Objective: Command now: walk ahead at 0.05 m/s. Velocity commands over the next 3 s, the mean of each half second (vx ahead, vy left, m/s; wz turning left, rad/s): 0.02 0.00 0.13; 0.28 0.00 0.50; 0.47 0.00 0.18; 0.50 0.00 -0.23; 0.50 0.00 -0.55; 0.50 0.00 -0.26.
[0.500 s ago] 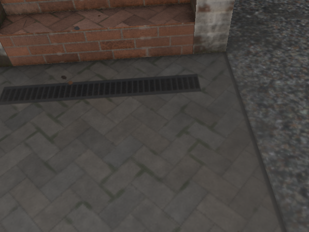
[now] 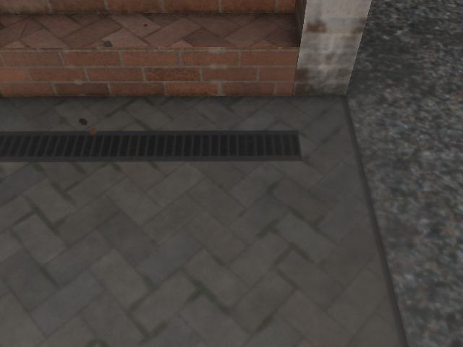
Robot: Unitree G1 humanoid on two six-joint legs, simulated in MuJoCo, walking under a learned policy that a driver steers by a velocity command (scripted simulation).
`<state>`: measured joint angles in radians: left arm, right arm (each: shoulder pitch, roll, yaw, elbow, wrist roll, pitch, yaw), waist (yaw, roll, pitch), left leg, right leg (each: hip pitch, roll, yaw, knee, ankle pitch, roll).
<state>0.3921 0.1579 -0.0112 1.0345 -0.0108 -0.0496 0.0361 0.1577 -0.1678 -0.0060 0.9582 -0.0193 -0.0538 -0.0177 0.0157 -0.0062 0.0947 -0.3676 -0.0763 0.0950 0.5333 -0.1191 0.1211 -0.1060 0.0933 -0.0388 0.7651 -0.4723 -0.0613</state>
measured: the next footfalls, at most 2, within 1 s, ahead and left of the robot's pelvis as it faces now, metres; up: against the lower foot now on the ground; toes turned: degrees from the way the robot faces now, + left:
right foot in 0.26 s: +0.05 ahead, -0.13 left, +0.00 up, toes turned +1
left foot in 0.62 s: +0.04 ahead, +0.08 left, +0.00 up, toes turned +14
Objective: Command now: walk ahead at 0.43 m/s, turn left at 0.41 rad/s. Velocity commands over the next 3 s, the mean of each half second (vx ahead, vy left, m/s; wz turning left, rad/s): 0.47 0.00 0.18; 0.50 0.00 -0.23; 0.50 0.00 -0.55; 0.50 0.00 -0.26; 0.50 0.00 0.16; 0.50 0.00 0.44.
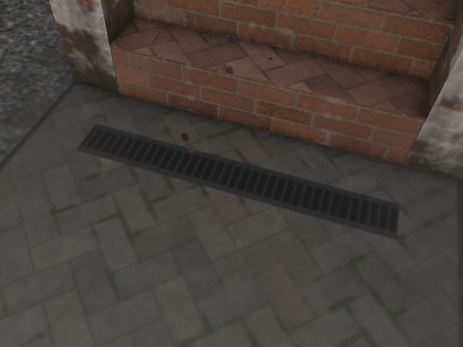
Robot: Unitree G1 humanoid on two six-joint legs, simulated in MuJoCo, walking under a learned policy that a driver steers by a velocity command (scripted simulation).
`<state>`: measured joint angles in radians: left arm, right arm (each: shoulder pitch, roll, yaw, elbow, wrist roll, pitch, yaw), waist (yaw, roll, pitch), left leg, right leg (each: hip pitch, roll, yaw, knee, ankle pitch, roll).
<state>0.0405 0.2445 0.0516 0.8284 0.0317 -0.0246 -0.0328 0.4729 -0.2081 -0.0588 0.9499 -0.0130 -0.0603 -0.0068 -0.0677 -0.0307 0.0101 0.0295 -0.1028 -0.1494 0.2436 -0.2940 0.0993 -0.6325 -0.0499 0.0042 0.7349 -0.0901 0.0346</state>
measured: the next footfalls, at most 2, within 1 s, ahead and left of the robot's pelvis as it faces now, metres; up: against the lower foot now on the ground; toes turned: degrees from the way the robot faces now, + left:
right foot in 0.12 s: +0.24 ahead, -0.12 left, +0.00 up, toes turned +1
left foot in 0.66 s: +0.52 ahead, +0.10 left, +0.00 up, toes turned +7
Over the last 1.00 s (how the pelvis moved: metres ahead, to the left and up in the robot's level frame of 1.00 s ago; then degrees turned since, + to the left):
0.14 0.03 0.02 23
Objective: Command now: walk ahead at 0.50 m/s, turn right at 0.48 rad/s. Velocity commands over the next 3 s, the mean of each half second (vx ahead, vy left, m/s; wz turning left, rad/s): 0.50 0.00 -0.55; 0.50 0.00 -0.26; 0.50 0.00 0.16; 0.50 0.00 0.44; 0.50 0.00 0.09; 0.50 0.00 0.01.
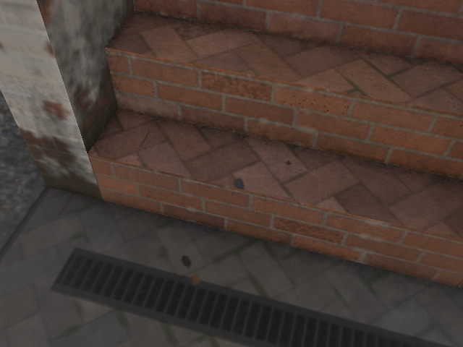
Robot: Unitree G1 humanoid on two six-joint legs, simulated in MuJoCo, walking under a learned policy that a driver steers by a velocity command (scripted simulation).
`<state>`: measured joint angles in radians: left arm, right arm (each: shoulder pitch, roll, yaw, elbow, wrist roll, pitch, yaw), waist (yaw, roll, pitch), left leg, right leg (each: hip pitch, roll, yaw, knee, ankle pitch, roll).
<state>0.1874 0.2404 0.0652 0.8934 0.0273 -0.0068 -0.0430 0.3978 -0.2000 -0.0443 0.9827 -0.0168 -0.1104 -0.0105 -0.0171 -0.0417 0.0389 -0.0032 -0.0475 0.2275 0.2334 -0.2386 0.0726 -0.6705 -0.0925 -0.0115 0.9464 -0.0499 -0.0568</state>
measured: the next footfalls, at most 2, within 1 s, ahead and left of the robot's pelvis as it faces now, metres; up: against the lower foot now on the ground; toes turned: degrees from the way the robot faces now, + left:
right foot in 0.22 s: +0.26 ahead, -0.09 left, +0.00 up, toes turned -13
left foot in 0.72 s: +0.64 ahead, -0.05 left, +0.00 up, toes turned -12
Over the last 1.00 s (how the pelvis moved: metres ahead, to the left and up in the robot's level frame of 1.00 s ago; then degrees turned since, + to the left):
0.53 0.03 0.00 -5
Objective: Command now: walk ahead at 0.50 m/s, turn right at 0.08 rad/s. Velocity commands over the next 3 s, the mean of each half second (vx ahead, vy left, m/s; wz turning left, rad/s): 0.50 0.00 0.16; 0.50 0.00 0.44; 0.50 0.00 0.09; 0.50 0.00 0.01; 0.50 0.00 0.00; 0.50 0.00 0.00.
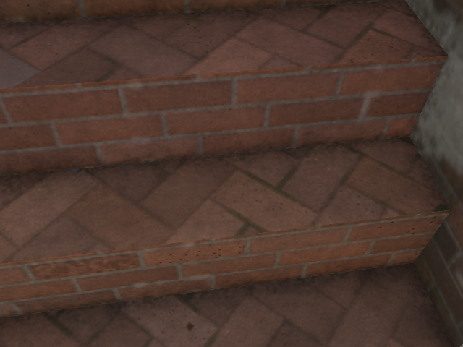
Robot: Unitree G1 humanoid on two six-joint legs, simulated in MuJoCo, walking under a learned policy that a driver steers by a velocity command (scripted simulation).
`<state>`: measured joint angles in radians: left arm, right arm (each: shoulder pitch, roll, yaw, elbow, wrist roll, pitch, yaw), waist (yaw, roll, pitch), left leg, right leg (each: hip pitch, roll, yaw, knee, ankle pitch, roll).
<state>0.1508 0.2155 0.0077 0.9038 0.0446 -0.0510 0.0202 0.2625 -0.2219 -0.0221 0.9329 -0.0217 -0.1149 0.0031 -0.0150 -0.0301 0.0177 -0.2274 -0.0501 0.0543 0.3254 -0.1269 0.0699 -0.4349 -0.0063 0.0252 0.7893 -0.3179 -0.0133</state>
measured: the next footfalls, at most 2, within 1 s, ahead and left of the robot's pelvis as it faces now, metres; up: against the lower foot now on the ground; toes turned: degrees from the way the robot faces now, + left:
right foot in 0.14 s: +0.12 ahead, -0.12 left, +0.00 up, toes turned +10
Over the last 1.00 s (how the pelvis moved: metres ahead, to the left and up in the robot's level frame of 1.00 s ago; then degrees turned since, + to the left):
0.51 -0.09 0.00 -24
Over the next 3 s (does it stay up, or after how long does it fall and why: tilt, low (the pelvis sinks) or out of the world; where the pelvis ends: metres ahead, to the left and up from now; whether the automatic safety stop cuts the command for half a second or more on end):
stays up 0.10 -0.03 0.01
